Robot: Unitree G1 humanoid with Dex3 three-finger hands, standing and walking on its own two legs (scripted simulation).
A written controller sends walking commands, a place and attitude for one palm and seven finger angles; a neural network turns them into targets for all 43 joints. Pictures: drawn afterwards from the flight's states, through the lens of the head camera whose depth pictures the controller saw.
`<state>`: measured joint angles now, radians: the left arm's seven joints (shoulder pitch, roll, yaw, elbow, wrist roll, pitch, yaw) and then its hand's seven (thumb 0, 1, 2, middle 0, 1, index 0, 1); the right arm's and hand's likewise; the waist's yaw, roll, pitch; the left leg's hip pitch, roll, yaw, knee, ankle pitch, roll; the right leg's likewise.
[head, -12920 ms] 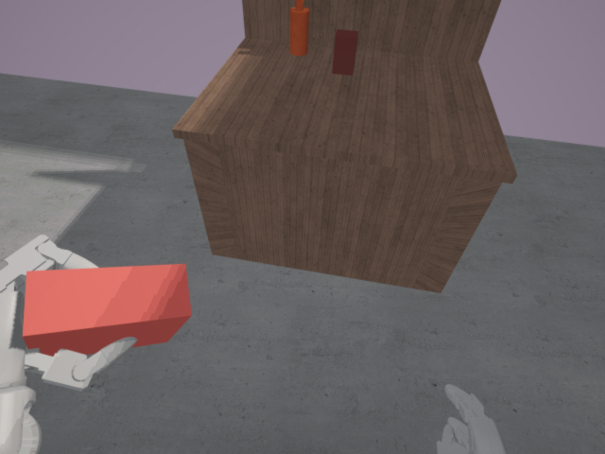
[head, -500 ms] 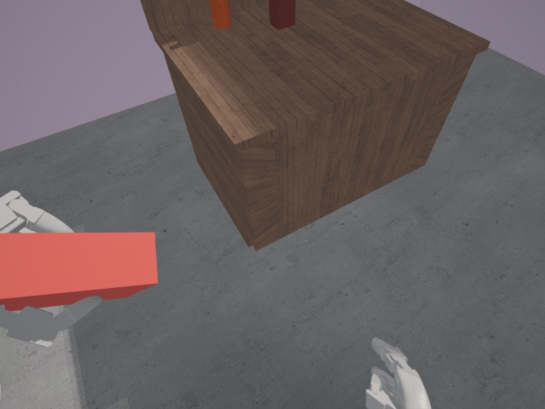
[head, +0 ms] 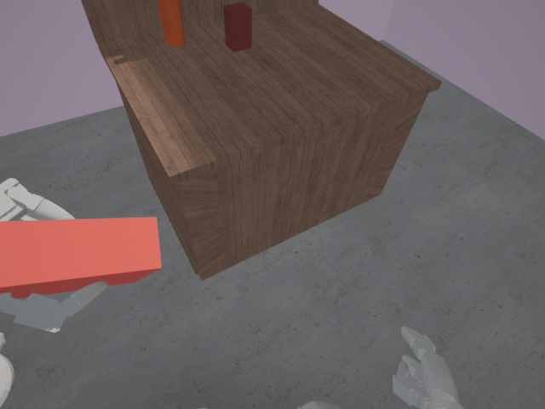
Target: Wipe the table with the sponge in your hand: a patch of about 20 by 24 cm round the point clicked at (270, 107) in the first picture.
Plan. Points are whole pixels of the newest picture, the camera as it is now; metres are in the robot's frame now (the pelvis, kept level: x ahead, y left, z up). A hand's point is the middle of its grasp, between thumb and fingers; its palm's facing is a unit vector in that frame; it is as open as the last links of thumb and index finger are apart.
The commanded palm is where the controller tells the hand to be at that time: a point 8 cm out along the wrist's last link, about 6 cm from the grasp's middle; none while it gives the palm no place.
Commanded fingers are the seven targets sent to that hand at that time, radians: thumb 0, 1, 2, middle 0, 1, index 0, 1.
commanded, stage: take the last steps up to it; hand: left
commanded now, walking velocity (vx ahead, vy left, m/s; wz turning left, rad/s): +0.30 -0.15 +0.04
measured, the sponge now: (103, 256) +0.24 +0.21 +0.15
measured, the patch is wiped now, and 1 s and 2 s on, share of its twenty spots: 0.00 0.00 0.00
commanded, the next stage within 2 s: none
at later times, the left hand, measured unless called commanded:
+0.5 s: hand (210, 198) +0.30 +0.10 +0.19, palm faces +0.39 -0.79 -0.47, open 9.7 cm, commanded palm +0.24 +0.15 +0.19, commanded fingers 0.00 0.10 1.30 -1.20 -1.60 -1.20 -1.60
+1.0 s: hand (277, 157) +0.39 +0.03 +0.18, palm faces +0.47 -0.75 -0.46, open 9.7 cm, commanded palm +0.33 +0.07 +0.19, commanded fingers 0.00 0.10 1.30 -1.20 -1.60 -1.20 -1.60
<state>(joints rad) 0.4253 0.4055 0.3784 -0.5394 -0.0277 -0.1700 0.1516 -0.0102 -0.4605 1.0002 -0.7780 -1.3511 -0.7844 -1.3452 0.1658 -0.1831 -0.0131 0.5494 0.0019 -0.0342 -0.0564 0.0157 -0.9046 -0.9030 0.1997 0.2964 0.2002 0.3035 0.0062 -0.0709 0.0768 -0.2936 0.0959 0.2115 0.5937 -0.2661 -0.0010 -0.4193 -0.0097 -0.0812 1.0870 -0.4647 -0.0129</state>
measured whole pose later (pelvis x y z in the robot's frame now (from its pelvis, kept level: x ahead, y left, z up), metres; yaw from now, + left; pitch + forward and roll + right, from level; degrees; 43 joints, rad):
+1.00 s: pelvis +0.20 -0.22 +0.00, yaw +6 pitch -2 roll +0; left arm 0.41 0.35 0.32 -0.49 -0.01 -0.17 0.14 -0.01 -0.46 1.00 -0.78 -1.35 -0.79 -1.34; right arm 0.18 -0.17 0.02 0.63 0.02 -0.06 -0.04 0.02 -0.90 -0.90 0.21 0.30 0.21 0.30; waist 0.03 0.06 0.11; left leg -0.40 0.11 0.05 1.03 -0.48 -0.02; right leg -0.32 -0.09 -0.18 0.66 -0.30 -0.02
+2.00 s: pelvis +0.38 -0.25 +0.02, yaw +10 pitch +0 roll +1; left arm 0.53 0.39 0.36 -0.59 -0.01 -0.24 0.16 -0.01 -0.46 1.00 -0.78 -1.35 -0.79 -1.34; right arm 0.19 -0.27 -0.06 0.59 0.01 -0.05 -0.05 0.02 -0.90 -0.90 0.20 0.30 0.20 0.30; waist -0.01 -0.04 0.11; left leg -0.41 0.06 0.14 0.67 -0.30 -0.02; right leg -0.20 -0.09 -0.18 0.49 -0.29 -0.01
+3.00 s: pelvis +0.43 -0.21 +0.01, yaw +9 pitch -2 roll +1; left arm 0.46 0.40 0.37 -0.48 -0.02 -0.21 0.15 -0.01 -0.46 1.00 -0.78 -1.35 -0.79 -1.34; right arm 0.22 -0.17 0.00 0.60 0.00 -0.08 -0.06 0.02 -0.90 -0.90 0.20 0.30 0.20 0.30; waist 0.01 -0.05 0.05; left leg -0.25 0.02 0.09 0.51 -0.22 0.01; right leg -0.25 -0.03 -0.06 0.62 -0.42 0.01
